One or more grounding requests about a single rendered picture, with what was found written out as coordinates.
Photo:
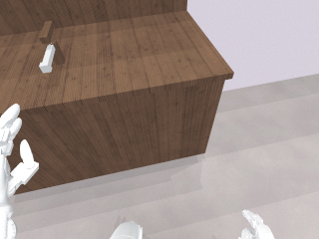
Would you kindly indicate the left robot thigh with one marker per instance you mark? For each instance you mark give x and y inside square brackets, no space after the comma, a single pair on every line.
[128,230]

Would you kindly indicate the tap lever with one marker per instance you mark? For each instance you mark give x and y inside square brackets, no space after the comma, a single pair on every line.
[46,65]

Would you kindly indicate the counter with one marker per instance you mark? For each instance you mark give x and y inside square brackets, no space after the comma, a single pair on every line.
[133,83]

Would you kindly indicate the robot left forearm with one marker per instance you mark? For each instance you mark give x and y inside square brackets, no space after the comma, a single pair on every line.
[8,228]

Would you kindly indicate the robot left hand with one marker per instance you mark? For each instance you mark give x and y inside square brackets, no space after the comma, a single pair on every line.
[10,124]

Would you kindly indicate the robot right hand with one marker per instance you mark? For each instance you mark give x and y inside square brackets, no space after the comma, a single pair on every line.
[261,231]

